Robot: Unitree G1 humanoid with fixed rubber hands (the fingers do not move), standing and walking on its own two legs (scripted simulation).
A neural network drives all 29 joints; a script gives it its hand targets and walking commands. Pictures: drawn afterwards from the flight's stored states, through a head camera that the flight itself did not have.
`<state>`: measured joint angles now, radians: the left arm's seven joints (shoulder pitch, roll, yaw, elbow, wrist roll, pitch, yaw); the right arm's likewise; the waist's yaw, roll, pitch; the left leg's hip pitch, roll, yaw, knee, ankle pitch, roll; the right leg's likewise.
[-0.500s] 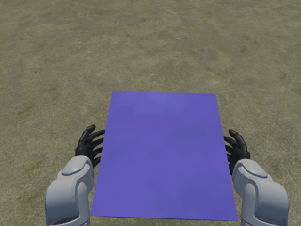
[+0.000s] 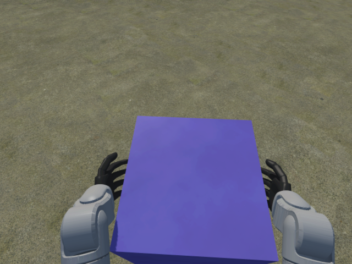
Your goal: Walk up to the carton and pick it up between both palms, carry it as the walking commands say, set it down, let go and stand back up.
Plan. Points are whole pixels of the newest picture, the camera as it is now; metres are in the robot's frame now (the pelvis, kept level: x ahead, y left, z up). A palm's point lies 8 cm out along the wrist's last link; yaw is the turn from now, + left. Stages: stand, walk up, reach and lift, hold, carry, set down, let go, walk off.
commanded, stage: carry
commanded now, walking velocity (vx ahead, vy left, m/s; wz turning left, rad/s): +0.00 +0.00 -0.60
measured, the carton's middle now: (189, 198) +0.29 -0.01 -0.02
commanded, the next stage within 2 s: none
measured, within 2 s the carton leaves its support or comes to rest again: neither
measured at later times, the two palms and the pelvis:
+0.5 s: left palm (129, 225) +0.20 +0.10 +0.07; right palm out of the picture +0.08 -0.22 +0.06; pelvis -0.10 +0.03 +0.00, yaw -16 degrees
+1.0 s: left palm out of the picture +0.12 +0.08 +0.09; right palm out of the picture -0.08 -0.20 +0.08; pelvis -0.19 +0.08 -0.02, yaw -36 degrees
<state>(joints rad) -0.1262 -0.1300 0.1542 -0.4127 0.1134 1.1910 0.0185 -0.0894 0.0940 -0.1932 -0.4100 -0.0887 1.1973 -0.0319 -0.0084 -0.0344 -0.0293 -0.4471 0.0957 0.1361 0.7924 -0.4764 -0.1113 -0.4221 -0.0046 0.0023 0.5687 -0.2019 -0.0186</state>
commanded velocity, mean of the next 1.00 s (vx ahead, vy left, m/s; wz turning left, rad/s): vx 0.00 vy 0.00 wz -0.60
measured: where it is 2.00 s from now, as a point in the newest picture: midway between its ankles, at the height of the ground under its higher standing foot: outside the picture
